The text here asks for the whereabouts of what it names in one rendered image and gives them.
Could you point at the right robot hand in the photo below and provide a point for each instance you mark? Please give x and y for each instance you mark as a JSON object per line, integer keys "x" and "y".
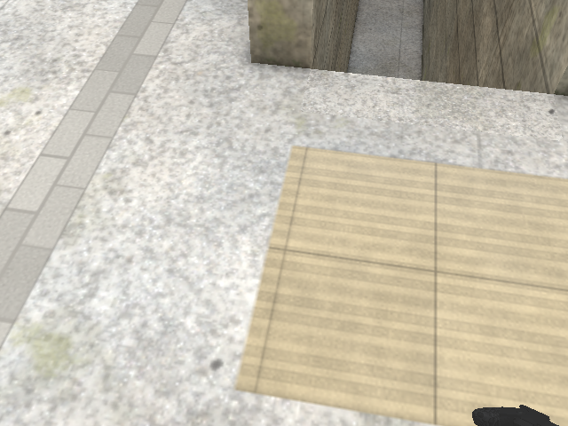
{"x": 510, "y": 416}

